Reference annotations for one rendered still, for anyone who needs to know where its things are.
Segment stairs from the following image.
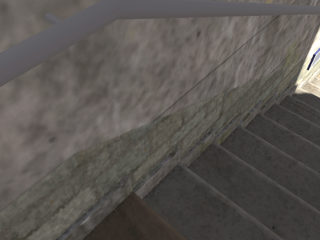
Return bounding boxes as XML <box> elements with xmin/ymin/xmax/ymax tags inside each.
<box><xmin>142</xmin><ymin>77</ymin><xmax>320</xmax><ymax>240</ymax></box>

